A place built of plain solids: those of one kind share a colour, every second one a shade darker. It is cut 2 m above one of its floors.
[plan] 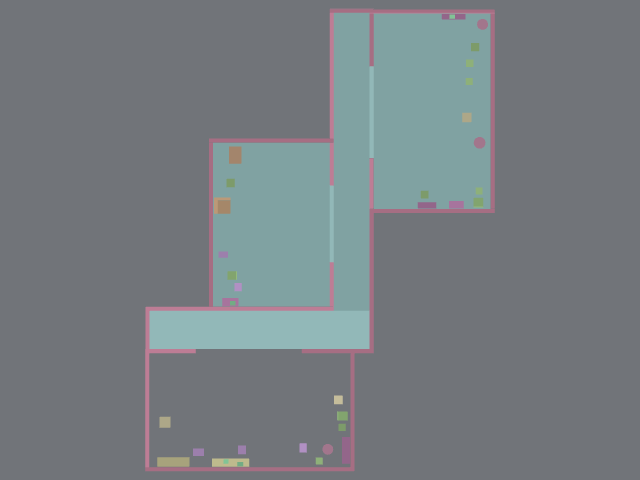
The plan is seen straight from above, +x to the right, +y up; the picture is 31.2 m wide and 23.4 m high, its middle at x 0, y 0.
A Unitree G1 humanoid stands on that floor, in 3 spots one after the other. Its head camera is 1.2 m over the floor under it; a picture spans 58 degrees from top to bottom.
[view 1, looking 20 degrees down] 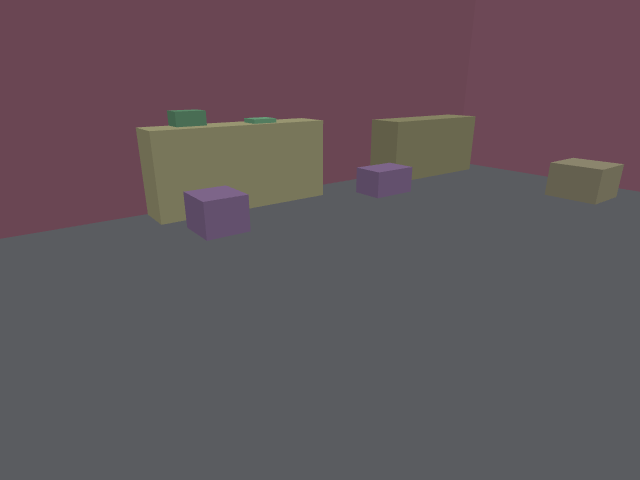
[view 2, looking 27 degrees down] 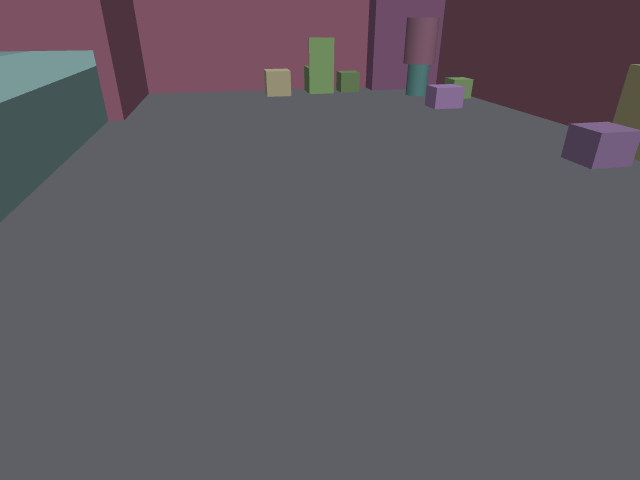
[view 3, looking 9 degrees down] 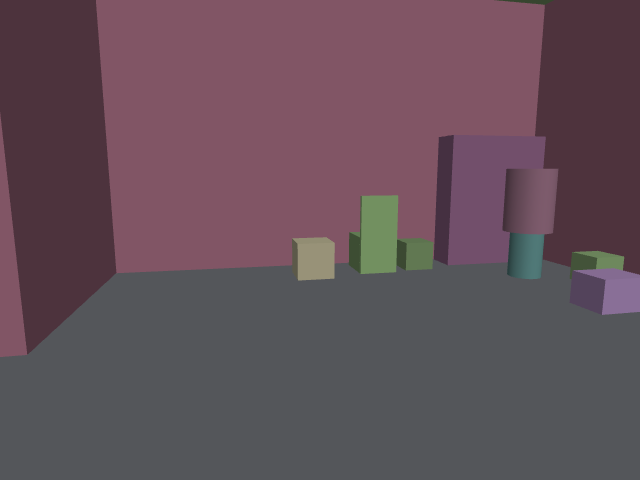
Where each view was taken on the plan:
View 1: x -2.36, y -6.85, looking -127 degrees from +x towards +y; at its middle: ground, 3.51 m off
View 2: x -7.17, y -6.85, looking -12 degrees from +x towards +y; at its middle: ground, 2.64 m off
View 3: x -3.95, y -6.85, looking -12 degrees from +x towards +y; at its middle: pouf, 5.04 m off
